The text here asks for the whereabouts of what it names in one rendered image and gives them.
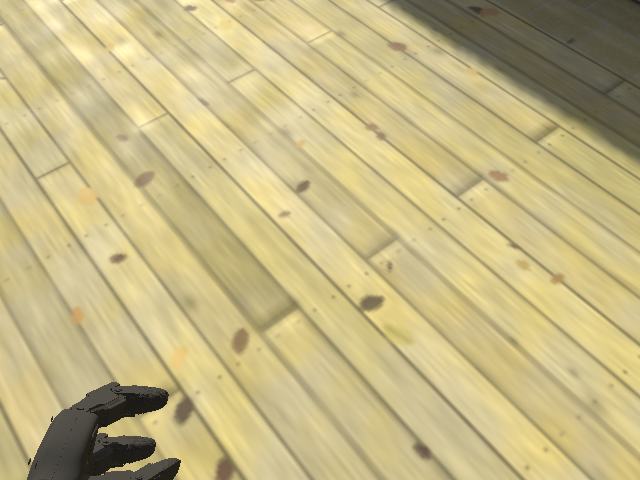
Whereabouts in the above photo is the robot left hand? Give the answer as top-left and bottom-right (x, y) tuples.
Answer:
(27, 382), (181, 480)

